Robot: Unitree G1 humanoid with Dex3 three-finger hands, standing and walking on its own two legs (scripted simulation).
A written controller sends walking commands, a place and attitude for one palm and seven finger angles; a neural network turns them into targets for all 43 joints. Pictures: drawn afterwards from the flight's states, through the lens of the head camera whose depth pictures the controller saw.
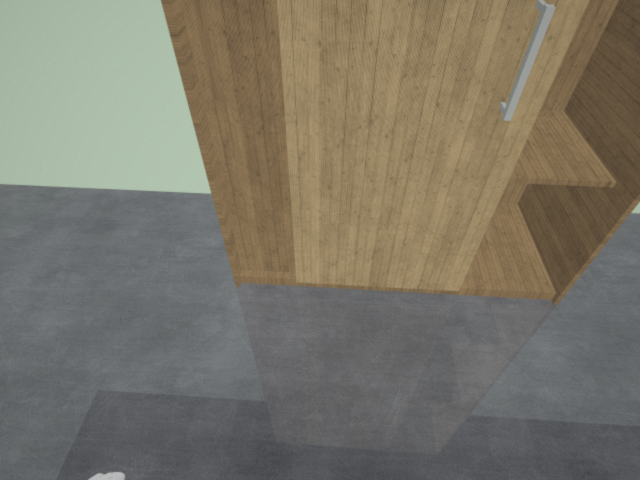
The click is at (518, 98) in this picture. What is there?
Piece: wardrobe's sliding door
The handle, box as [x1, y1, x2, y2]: [499, 0, 555, 120]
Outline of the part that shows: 542,0 538,0 535,6 541,13 508,101 506,104 504,102 501,102 499,106 503,113 503,120 510,120 555,7 552,4 547,4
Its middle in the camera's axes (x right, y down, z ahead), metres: +0.43 -0.37 +0.82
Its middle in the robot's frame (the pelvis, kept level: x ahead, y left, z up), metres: +0.90 -0.38 +0.14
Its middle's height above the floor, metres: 0.91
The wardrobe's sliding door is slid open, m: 0.37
